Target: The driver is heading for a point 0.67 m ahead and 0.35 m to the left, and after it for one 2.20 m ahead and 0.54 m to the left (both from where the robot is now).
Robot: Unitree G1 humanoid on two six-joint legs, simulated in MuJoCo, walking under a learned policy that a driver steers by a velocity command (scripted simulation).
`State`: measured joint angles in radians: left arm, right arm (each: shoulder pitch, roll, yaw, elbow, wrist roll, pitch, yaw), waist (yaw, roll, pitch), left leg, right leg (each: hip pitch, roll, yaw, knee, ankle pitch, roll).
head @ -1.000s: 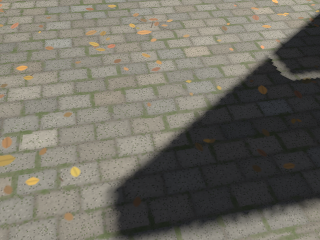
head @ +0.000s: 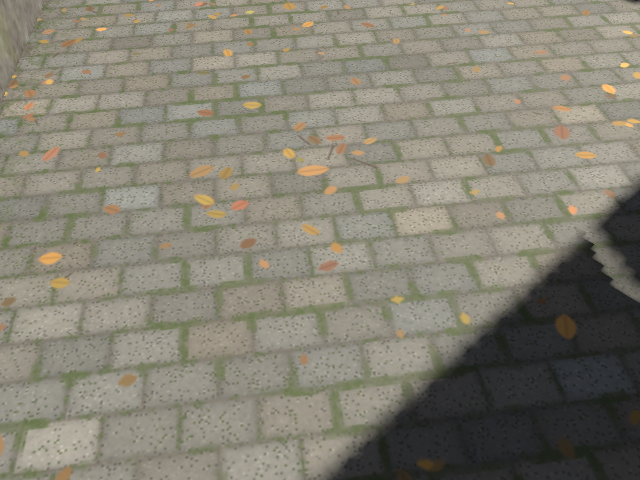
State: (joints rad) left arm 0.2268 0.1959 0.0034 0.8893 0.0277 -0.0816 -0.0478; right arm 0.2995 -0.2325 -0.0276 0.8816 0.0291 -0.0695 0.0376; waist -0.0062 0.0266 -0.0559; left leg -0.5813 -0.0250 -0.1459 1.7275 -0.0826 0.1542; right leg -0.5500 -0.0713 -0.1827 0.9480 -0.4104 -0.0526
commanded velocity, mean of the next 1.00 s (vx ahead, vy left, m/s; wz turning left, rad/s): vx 0.49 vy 0.00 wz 0.54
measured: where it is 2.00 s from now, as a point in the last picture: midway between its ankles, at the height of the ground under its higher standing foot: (178, 321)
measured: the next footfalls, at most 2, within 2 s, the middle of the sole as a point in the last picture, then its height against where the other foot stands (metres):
left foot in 0.46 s outside the picture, level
right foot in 0.94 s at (296, 385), level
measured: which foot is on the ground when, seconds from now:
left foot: up 0.00-0.44, down 0.46-0.96, up 0.98-1.00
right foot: down 0.00-0.48, up 0.50-0.92, down 0.94-1.00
